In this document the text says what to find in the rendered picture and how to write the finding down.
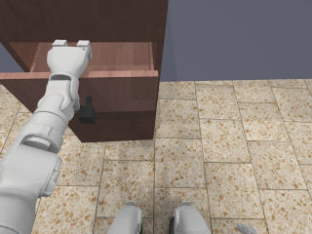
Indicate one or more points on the right robot shin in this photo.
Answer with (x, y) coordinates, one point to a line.
(184, 203)

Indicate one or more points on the left robot upper arm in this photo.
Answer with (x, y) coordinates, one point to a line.
(31, 173)

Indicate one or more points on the drawer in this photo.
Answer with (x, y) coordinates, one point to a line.
(120, 77)

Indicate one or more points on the robot left forearm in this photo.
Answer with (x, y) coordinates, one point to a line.
(49, 121)

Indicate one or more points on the right robot hand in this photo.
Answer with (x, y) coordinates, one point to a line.
(245, 229)

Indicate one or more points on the handle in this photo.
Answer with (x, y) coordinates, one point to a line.
(87, 113)

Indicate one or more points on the left robot hand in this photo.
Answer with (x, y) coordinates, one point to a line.
(73, 60)

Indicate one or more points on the robot right thigh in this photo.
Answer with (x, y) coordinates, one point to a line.
(189, 221)

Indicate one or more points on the cabinet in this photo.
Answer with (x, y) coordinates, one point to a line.
(26, 23)

